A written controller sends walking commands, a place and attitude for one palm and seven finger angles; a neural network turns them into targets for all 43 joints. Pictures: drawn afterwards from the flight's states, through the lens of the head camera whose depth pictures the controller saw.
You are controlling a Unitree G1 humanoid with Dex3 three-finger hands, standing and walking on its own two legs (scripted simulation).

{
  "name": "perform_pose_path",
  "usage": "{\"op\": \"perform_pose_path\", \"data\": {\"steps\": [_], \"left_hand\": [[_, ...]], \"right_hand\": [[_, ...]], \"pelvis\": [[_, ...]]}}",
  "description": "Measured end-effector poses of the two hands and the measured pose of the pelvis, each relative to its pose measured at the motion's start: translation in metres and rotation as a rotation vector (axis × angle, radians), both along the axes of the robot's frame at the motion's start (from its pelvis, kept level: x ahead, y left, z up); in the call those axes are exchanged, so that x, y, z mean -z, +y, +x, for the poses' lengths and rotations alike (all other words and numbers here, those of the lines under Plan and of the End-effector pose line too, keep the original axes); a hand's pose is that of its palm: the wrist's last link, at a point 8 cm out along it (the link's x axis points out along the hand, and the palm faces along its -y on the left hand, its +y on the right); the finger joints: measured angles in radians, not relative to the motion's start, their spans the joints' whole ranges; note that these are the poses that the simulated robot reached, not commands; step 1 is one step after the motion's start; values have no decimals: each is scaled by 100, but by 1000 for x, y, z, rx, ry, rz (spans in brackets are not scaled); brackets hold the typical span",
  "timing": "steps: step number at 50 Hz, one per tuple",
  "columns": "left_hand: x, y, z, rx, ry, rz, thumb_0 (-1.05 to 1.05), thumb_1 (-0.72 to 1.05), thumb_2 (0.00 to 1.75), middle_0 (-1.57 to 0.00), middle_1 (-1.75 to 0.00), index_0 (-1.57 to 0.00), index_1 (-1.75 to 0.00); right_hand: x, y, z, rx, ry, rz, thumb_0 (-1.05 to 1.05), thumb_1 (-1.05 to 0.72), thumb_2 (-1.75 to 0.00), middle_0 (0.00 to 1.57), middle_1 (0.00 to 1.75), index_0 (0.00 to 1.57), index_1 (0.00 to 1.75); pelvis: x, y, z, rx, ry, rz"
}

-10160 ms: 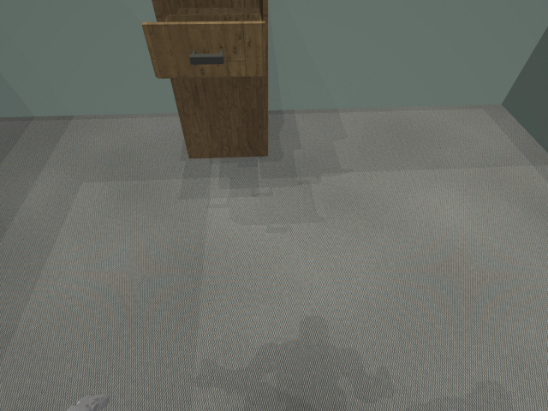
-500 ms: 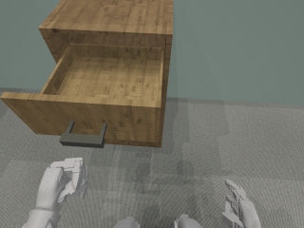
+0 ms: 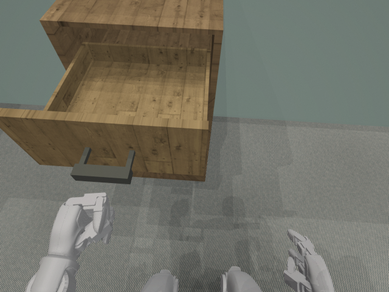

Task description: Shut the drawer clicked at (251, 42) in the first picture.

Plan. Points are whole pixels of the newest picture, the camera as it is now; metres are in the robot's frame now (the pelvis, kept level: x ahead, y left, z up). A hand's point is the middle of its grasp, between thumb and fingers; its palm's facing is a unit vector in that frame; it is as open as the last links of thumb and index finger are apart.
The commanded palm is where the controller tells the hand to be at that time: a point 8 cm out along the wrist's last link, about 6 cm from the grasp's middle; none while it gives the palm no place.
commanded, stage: bring the fist close to the handle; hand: left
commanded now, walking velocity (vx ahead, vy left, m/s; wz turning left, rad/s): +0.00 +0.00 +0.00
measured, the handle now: (106, 163) +0.35 +0.20 +0.05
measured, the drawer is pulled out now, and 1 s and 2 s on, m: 0.29 0.25 0.13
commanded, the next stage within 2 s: push the drawer shut in 0.08 s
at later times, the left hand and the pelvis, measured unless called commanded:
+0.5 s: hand (112, 206) +0.27 +0.17 +0.05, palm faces -0.07 -1.00 -0.04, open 3.3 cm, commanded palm +0.25 +0.22 +0.05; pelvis +0.00 +0.01 +0.00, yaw +0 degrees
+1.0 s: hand (119, 183) +0.32 +0.17 +0.04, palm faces -0.04 -1.00 -0.06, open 2.7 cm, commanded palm +0.32 +0.21 +0.05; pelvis -0.02 +0.00 +0.00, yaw +1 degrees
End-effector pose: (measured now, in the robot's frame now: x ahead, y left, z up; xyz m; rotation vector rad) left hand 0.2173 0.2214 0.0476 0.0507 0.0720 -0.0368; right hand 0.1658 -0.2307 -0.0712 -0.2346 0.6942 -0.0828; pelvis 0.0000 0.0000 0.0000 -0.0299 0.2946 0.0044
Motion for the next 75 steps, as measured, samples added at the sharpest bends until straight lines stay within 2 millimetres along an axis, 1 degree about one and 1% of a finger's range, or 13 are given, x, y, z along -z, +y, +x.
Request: {"op": "perform_pose_path", "data": {"steps": [13, 20, 26, 31, 37, 42, 50, 59, 67, 75], "left_hand": [[2, 7, 5, -2, 1, -2, 2, 90, 90, -140, -160, -139, -160], [2, 7, 21, 10, -24, -6, 2, 90, 90, -140, -160, -140, -160], [-1, -1, 34, 30, -28, -10, 2, 90, 90, -140, -160, -139, -160], [0, -2, 36, 22, -25, -6, 0, 88, 92, -140, -160, -139, -160], [4, 1, 41, 8, -42, 1, -5, 82, 93, -140, -160, -139, -160], [7, 3, 52, 7, -50, 4, -7, 79, 95, -140, -160, -140, -160], [5, 0, 81, 8, -41, 7, -7, 79, 97, -140, -160, -140, -160], [3, -5, 111, 4, -37, 4, -3, 84, 97, -140, -160, -140, -160], [3, -4, 128, 2, -45, 3, -4, 83, 95, -140, -160, -139, -160], [5, -1, 144, 2, -46, 4, -6, 80, 94, -140, -160, -140, -160]], "right_hand": [[-2, 1, 3, 0, 8, -15, 1, -90, -90, 20, 30, 20, 30], [1, 3, 5, -11, 16, -22, 1, -90, -90, 20, 30, 20, 30], [1, 5, 3, -4, 27, -10, 1, -90, -90, 20, 30, 20, 30], [3, 6, -1, -4, 49, -6, 1, -90, -90, 21, 30, 20, 30], [11, 4, -6, -20, 84, -19, 1, -90, -90, 21, 30, 20, 30], [18, 2, -10, -25, 107, -27, 1, -90, -90, 21, 30, 20, 30], [19, -2, -23, -7, 124, -28, 1, -90, -90, 21, 30, 20, 30], [18, -11, -49, 40, 180, -30, 1, -90, -90, 21, 30, 20, 30], [21, -20, -71, 80, 262, -40, 1, -90, -90, 20, 30, 20, 30], [25, -21, -81, 95, 318, -44, 1, -90, -90, 20, 30, 20, 30]], "pelvis": [[0, 3, 3, -2, 6, -6], [2, 5, 4, -5, 14, -8], [-1, 7, 5, -2, 13, -6], [-2, 7, 4, 1, 12, -3], [1, 6, -2, -12, 11, -5], [3, 3, -9, -20, 10, -5], [1, 1, -17, -21, 6, -2], [-3, 0, -17, -4, 10, 6], [-5, 1, -13, 6, 19, 9], [-5, 2, -11, 7, 30, 9]]}}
